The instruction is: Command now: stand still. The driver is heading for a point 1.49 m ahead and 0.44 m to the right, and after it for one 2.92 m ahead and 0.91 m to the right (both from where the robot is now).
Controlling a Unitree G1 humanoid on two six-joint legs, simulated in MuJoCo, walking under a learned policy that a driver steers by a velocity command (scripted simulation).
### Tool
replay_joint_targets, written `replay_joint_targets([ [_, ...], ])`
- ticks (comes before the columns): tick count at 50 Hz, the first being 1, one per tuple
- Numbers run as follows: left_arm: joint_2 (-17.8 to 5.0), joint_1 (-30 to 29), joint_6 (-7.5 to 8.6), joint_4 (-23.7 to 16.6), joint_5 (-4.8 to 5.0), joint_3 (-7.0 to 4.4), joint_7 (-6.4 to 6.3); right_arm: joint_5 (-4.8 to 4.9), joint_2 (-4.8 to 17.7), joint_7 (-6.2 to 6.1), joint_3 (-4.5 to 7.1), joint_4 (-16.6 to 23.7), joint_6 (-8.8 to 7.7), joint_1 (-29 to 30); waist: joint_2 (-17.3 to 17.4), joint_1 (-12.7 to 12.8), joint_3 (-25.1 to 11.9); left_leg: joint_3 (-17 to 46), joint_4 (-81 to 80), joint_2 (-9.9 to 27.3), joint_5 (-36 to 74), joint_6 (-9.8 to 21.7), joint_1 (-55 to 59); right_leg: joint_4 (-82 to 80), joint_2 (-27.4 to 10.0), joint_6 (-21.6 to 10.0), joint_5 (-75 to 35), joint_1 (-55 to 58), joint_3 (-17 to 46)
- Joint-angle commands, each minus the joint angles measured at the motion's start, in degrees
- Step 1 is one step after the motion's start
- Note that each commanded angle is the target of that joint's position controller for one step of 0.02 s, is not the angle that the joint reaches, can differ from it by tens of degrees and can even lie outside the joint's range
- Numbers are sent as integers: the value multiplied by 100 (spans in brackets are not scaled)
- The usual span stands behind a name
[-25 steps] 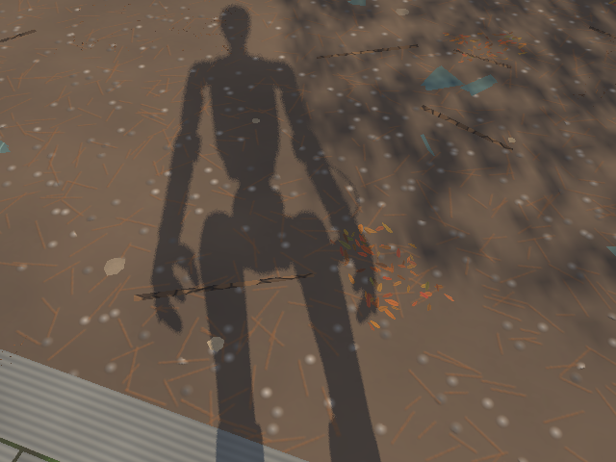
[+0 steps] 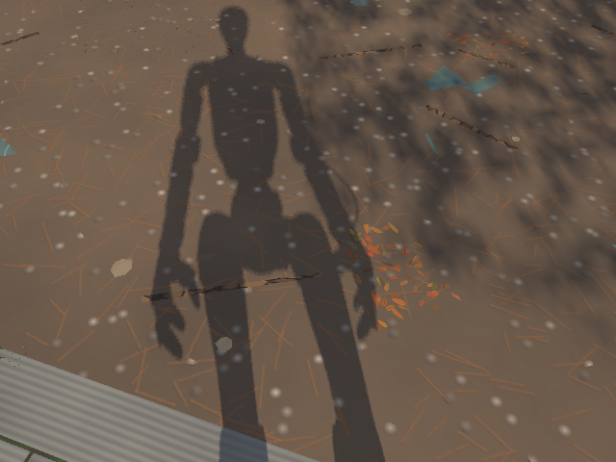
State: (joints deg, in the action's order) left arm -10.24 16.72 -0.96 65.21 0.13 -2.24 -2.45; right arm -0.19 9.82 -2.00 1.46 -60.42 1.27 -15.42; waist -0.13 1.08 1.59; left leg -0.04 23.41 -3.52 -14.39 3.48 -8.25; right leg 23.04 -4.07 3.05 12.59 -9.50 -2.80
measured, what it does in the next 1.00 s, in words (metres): climbs: right foot 0.12 m higher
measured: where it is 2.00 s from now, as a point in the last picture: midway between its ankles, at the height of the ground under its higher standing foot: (408, 306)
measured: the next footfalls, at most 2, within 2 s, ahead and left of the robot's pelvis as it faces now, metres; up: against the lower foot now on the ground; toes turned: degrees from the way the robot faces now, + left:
right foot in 0.74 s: +0.31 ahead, -0.27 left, +0.12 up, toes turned -7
left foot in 1.38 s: +0.68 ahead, -0.06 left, +0.12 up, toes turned +3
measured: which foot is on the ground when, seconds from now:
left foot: down 0.00-0.74, up 0.76-1.00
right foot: down 0.00-0.28, up 0.30-0.72, down 0.74-1.00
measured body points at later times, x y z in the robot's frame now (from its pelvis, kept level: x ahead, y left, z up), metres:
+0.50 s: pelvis +0.04 -0.02 +0.00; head +0.04 -0.04 +0.45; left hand +0.07 +0.21 -0.15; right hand -0.06 -0.25 -0.16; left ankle -0.02 +0.08 -0.74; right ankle -0.02 -0.12 -0.57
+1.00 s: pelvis +0.27 -0.18 +0.10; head +0.26 -0.21 +0.55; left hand +0.22 +0.02 -0.04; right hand +0.43 -0.41 -0.01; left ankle +0.29 -0.04 -0.47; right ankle +0.27 -0.27 -0.62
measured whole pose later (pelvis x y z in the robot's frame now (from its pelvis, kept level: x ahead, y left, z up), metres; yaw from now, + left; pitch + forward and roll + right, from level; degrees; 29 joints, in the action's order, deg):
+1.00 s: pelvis +0.27 -0.18 +0.10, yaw +0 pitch +2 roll +0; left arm -6.8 25.9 5.4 62.9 -0.8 0.7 2.4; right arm 0.6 11.9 0.4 0.1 -45.3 -3.7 -8.0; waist 2.7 1.5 -5.0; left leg 3.6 88.3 -0.3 -3.6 9.1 -48.7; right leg 35.6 -0.9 -2.8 18.7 -19.5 -7.1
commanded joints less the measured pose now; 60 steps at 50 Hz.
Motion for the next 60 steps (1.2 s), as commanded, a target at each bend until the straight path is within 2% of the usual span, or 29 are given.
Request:
replay_joint_targets([
  [1,-497,467,21,14,7,-66,-31,0,536,-28,79,114,-21,-327,47,7,203,537,-483,558,1307,-54,-177,-303,-101,-70,-284,-144,117],
  [11,-454,677,43,134,15,-43,-44,1,526,-29,53,144,-5,-483,32,-2,235,550,-531,544,1281,-44,-190,-284,-121,-43,-237,-226,121],
  [12,-433,740,35,164,22,-41,-55,7,550,-45,59,138,4,-535,76,-15,139,576,-607,529,686,3,-162,-197,-42,-56,124,-217,23],
  [13,79,787,-15,186,-196,128,-24,-165,123,-51,-100,76,-102,-822,63,-142,39,852,-904,831,-515,161,-165,-47,-60,-256,609,-176,37],
  [15,-92,562,-49,-21,-243,95,22,-132,678,-48,65,49,-89,-987,511,-222,528,1409,-1224,995,-2659,511,-346,843,287,-442,1616,-915,-303],
  [17,-47,222,-11,-295,-302,119,102,-128,808,-53,138,15,-77,-1345,861,-482,860,2426,-1640,1689,-3581,1023,-430,2202,254,-591,1584,-1752,-328],
  [20,-134,-127,161,-599,-248,42,223,-189,826,-37,176,-102,-213,-1606,729,-526,837,2862,-1768,2097,-2897,1591,143,4999,76,-677,1814,-3355,29],
  [23,-146,-543,385,-1020,-196,-33,257,-213,701,-25,143,-314,-472,-1776,561,-397,601,2583,-1500,2077,-1940,1560,989,7169,-35,-759,1874,-4942,425],
  [24,-264,-193,535,-936,576,-65,157,138,454,-64,34,-330,-481,-1826,445,-241,680,2692,-1542,2358,-1257,1391,1477,7911,-271,-577,2032,-5746,812],
  [25,46,-1027,456,-1438,-169,57,172,-279,616,-56,103,-442,-559,-2033,508,-497,465,2362,-1339,2216,-1139,1451,1454,8741,-57,-774,2618,-6181,640],
  [26,129,-506,554,-1299,495,102,157,131,274,-127,-44,-541,-478,-2094,514,-240,611,2521,-1359,2502,-730,1331,1872,9689,-348,-537,2655,-7143,988],
  [28,280,-725,591,-1643,413,308,246,218,292,-216,-82,-637,-391,-2163,289,-242,696,2180,-1185,2525,-618,1059,1852,10431,-531,-388,2964,-8208,1151],
  [29,212,-2552,419,-2655,-264,318,144,-407,776,-122,70,-474,-614,-1924,-19,-532,885,1751,-1582,2517,-1562,929,964,9513,-359,-773,3330,-8019,882],
  [30,559,-1861,562,-2643,102,598,251,238,391,-258,-100,-446,-454,-1586,2,-96,985,1707,-1518,2156,-1477,666,416,8745,-838,-488,2439,-7914,1031],
  [31,232,-2793,339,-3200,-234,473,217,-293,971,-155,33,-435,-609,-1468,-169,-233,938,1051,-2344,2003,-2187,617,-555,7511,-499,-699,2502,-6730,260],
  [32,390,-1542,569,-2977,-80,706,322,319,794,-265,-20,-87,-469,-802,-120,361,613,743,-2694,1577,-1377,560,-2505,5490,-899,-580,729,-3846,392],
  [34,-144,-400,606,-2274,86,381,322,292,1452,-125,167,-16,-462,-992,574,550,-291,150,-2551,1495,1303,684,-2599,5658,-118,-447,689,-1104,-673],
  [36,-827,570,580,-2081,266,-25,225,206,1601,-6,160,-164,-382,-1219,1060,1261,-1163,-199,-167,1296,5884,313,-624,4258,573,-659,1183,-376,-833],
  [37,-666,1377,311,-1813,-118,3,178,-77,1687,181,320,-156,-500,-1242,623,1316,-1183,-180,1937,1201,5525,312,-453,3318,808,-858,2099,-197,-162],
  [38,-1704,1720,252,-1602,-386,-182,155,-125,427,387,85,248,-614,-1278,-1864,959,-1222,114,4547,230,349,-129,-1832,878,-1005,-1088,3022,-85,3289],
  [39,-2149,1567,382,-1518,-83,-245,196,56,-307,434,-43,65,-817,-1893,-2757,603,-1933,1609,6775,-507,-530,-39,-2749,-1387,-1591,-1793,3491,358,6579],
  [40,-1584,985,530,-1595,66,-110,306,237,-306,441,-9,272,-881,-1623,-1687,295,-1242,1588,7839,-400,-290,39,-3442,-1603,-1917,-1708,3923,-132,6667],
  [41,-1000,416,599,-1491,112,34,460,271,-236,398,-84,717,-839,-821,-1059,97,-481,967,7957,29,63,247,-3839,-1077,-1784,-1463,4213,-986,5565],
  [42,-570,22,643,-1312,-41,125,569,171,-63,289,-112,1073,-750,-268,-589,-54,-189,705,7913,358,546,415,-3813,-601,-1609,-1257,3633,-1788,4382],
  [44,120,-230,712,-972,-301,272,626,119,311,241,-46,1257,-521,-264,-630,-331,-166,704,7918,645,797,664,-3543,-151,-1172,-1062,2381,-2341,2754],
  [45,184,-21,754,-780,-251,277,604,137,278,243,-59,1329,-480,-325,-603,-383,-127,804,7947,594,868,763,-3787,-324,-1072,-1072,1894,-2064,2453],
  [48,-86,250,766,-624,-50,228,485,96,216,226,-172,1507,-446,-119,-262,-497,67,938,6507,539,998,681,-4329,-757,-799,-1109,790,-1608,1368],
  [51,-314,480,840,-655,-64,196,325,9,643,266,-49,1590,-485,449,-210,-345,-132,445,4904,664,1669,291,-4252,-1371,-674,-1224,-467,-740,736],
  [60,-773,1490,664,-587,-3,36,128,214,381,458,6,1864,-589,2267,-371,450,333,-189,1431,839,2098,-118,-4228,-1839,-1047,-1322,-1038,1411,454],
])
